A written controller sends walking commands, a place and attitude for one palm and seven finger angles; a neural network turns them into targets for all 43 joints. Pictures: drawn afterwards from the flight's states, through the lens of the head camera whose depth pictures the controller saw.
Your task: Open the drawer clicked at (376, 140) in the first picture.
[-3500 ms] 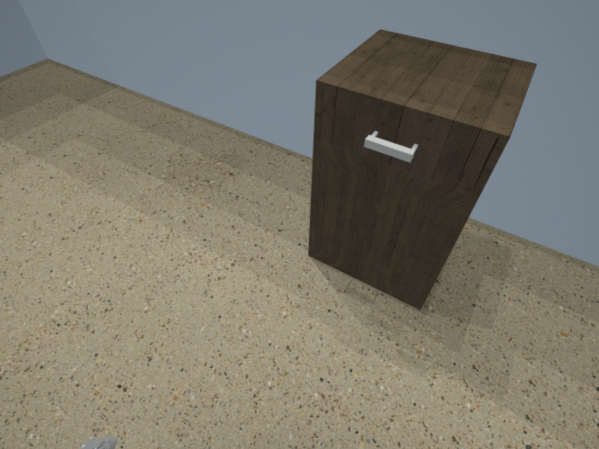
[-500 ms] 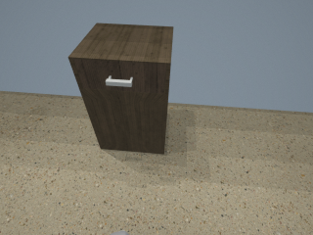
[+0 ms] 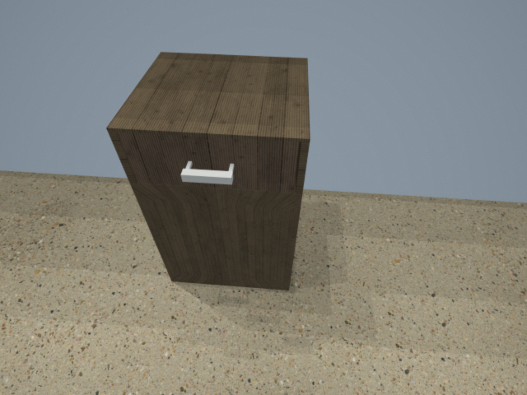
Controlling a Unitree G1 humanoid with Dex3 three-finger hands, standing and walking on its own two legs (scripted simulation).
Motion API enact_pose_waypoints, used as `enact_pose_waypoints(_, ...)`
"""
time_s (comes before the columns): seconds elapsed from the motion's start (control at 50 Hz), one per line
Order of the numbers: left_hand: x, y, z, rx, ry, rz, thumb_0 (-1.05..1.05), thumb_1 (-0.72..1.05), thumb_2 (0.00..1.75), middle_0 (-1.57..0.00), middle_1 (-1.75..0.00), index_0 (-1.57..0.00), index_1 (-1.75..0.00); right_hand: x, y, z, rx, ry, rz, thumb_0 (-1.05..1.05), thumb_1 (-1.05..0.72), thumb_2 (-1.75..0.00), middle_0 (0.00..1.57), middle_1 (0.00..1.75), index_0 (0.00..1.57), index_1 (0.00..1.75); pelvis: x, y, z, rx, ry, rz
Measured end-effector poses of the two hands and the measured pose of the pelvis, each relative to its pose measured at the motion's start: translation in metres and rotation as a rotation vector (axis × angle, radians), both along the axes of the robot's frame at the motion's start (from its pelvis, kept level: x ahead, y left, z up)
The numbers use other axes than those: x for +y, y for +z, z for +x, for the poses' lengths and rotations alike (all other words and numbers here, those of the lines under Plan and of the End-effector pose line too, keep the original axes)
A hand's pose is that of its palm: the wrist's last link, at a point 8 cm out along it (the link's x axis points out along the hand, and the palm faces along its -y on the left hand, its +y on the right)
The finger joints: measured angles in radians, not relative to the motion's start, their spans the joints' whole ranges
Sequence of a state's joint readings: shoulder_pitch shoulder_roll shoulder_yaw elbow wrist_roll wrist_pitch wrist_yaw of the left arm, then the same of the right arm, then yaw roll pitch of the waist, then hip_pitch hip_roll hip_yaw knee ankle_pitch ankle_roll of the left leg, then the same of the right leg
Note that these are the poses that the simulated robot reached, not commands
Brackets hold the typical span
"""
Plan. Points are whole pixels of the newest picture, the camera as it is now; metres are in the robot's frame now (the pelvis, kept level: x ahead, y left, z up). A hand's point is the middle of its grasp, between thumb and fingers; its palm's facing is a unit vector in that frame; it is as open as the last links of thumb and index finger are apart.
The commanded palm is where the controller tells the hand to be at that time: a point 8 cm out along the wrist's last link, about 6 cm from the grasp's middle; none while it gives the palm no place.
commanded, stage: take the last steps up to it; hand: left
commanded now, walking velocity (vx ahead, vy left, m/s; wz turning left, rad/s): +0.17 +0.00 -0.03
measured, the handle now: (209, 171) +0.65 +0.18 -0.08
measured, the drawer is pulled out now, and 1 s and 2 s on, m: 0.00 0.00 0.00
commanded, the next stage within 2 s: come to a stop and stand still in 0.04 s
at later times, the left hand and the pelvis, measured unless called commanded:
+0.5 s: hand out of the picture +0.14 +0.18 -0.20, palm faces +0.08 -0.98 -0.18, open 7.3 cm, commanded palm none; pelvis +0.12 +0.01 -0.01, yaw +0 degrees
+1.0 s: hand out of the picture +0.13 +0.13 -0.16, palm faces +0.01 -0.97 -0.24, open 7.3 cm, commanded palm none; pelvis +0.08 -0.05 +0.00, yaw -2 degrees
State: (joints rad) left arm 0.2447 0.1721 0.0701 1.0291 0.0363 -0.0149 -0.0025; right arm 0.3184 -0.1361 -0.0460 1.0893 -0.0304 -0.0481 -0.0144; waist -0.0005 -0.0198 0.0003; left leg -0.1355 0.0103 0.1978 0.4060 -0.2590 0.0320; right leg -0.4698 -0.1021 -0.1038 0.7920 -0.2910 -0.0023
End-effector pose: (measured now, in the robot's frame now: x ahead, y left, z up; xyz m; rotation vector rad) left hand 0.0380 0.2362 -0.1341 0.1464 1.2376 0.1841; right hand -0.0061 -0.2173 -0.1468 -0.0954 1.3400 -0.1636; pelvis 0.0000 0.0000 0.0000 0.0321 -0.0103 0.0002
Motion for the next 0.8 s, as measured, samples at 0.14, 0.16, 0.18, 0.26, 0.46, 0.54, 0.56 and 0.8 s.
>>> enact_pose_waypoints(0.14, -0.019, -0.002, 0.071, -0.064, -0.029, 0.032, 0.01, 0.93, 0.90, -0.20, -0.30, -0.20, -0.30, -0.006, -0.025, 0.018, 0.127, -0.022, 0.066, 0.00, -0.91, -0.90, 0.20, 0.30, 0.20, 0.30, -0.018, -0.015, 0.055, -0.009, 0.005, -0.014)
enact_pose_waypoints(0.16, -0.022, -0.002, 0.074, -0.060, -0.018, 0.025, 0.01, 0.92, 0.90, -0.20, -0.30, -0.20, -0.30, -0.008, -0.023, 0.026, 0.134, -0.015, 0.065, 0.00, -0.91, -0.90, 0.20, 0.30, 0.20, 0.30, -0.019, -0.013, 0.062, -0.009, 0.008, -0.020)
enact_pose_waypoints(0.18, -0.026, -0.001, 0.075, -0.049, -0.007, 0.018, 0.01, 0.92, 0.90, -0.20, -0.30, -0.20, -0.30, -0.010, -0.020, 0.036, 0.133, -0.009, 0.060, 0.00, -0.91, -0.90, 0.20, 0.30, 0.20, 0.30, -0.020, -0.010, 0.068, -0.007, 0.010, -0.023)
enact_pose_waypoints(0.26, -0.029, 0.001, 0.073, 0.040, 0.020, 0.017, 0.00, 0.94, 0.90, -0.20, -0.30, -0.20, -0.30, -0.016, -0.008, 0.084, 0.085, 0.002, 0.027, 0.01, -0.91, -0.90, 0.20, 0.30, 0.20, 0.30, -0.019, 0.000, 0.091, 0.008, 0.010, -0.029)
enact_pose_waypoints(0.46, -0.010, -0.030, 0.088, 0.157, 0.059, -0.051, 0.01, 0.91, 0.90, -0.20, -0.30, -0.20, -0.30, -0.014, 0.002, 0.178, -0.014, 0.054, -0.094, 0.01, -0.92, -0.90, 0.19, 0.30, 0.20, 0.30, 0.007, -0.012, 0.124, 0.000, 0.006, -0.046)
enact_pose_waypoints(0.54, 0.004, -0.029, 0.103, 0.150, 0.040, -0.032, 0.01, 0.91, 0.90, -0.20, -0.30, -0.20, -0.30, -0.007, 0.012, 0.198, -0.072, 0.066, -0.109, 0.00, -0.91, -0.90, 0.19, 0.30, 0.20, 0.30, 0.010, -0.008, 0.121, 0.014, -0.007, -0.049)
enact_pose_waypoints(0.56, 0.007, -0.027, 0.106, 0.140, 0.033, -0.026, 0.01, 0.91, 0.90, -0.20, -0.30, -0.20, -0.30, -0.006, 0.014, 0.201, -0.085, 0.065, -0.109, 0.00, -0.91, -0.90, 0.19, 0.30, 0.20, 0.30, 0.009, -0.007, 0.120, 0.017, -0.010, -0.050)
enact_pose_waypoints(0.8, -0.005, -0.001, 0.130, -0.004, -0.050, 0.055, 0.00, 0.91, 0.90, -0.20, -0.30, -0.20, -0.30, -0.031, 0.002, 0.172, -0.142, 0.009, -0.034, 0.00, -0.90, -0.90, 0.20, 0.30, 0.20, 0.30, -0.020, -0.007, 0.094, 0.011, -0.030, -0.028)
